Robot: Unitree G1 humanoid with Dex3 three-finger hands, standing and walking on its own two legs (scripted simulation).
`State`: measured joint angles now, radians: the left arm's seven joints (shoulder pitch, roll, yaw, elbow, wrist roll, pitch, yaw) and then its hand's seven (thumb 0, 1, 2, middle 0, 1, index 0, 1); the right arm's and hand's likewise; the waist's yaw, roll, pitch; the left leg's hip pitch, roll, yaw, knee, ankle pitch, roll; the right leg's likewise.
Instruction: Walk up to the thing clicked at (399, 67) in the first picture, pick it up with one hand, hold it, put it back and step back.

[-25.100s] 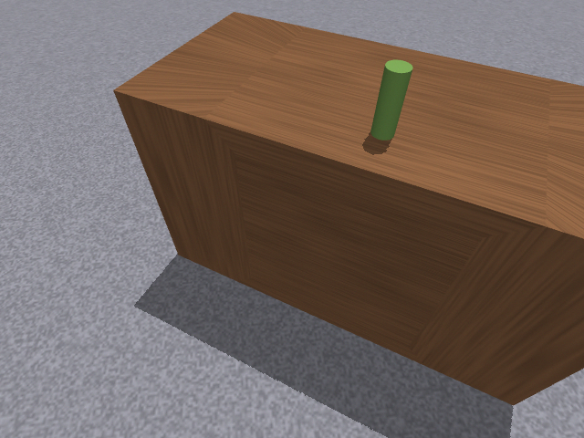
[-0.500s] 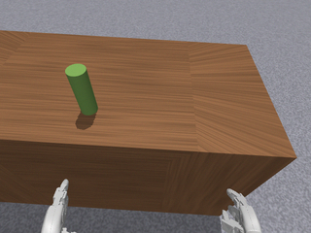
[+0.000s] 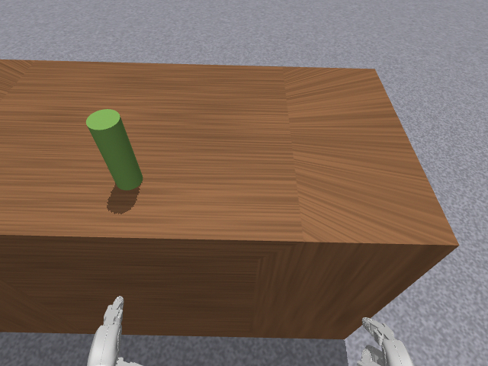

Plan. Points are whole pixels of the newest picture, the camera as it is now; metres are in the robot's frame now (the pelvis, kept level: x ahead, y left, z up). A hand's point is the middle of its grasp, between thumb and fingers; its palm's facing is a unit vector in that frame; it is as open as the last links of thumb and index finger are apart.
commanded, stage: home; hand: left
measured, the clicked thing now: (117, 153) +0.48 +0.24 +0.06
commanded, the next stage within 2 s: stand in 1.76 s
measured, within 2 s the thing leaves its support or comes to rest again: neither
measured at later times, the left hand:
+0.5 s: hand out of the picture +0.03 +0.26 -0.14, palm faces -0.04 -0.91 -0.41, open 17.6 cm
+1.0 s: hand out of the picture +0.02 +0.25 -0.14, palm faces -0.03 -0.93 -0.36, open 17.5 cm
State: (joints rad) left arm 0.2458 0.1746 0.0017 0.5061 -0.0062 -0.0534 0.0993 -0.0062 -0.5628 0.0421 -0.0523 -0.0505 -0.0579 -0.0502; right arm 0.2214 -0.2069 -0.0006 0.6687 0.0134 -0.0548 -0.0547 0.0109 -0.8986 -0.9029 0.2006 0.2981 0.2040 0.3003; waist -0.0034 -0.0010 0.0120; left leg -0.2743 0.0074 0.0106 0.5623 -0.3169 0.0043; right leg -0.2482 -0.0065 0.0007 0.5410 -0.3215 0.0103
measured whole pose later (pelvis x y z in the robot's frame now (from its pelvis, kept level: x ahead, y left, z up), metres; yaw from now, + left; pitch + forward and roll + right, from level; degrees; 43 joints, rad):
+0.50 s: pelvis -0.02 -0.01 +0.01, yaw +1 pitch -2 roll +0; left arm 0.20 0.38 -0.03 1.06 0.03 -0.02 0.01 0.00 -0.58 0.03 -0.05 -0.05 -0.06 -0.05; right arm 0.18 -0.35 -0.01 1.06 -0.03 0.01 0.01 0.01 -0.90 -0.90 0.20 0.30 0.20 0.30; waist 0.00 0.02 0.02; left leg -0.14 -0.01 0.00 0.38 -0.20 0.00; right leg -0.13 -0.02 -0.01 0.41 -0.24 0.00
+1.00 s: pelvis -0.03 -0.01 +0.02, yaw +1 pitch -3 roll +0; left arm 0.15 0.35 -0.02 1.14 0.02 -0.02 0.00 0.00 -0.56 0.04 -0.06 -0.05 -0.06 -0.05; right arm 0.16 -0.34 0.01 1.12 -0.02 0.00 0.01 0.00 -0.90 -0.90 0.20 0.30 0.20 0.30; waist 0.00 0.01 0.03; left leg -0.12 0.00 0.00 0.32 -0.15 -0.01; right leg -0.11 -0.01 -0.01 0.34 -0.18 0.00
